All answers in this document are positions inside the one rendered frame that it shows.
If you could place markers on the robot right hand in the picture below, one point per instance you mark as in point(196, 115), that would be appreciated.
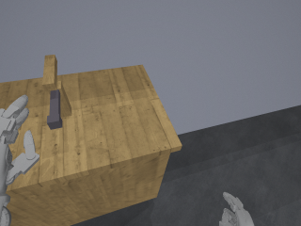
point(241, 216)

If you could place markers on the robot left forearm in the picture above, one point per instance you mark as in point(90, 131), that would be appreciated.
point(5, 215)

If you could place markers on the robot left hand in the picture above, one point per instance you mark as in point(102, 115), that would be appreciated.
point(10, 121)

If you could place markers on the tap lever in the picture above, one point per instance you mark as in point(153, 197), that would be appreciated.
point(54, 120)

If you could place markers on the counter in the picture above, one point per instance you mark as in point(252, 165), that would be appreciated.
point(110, 153)

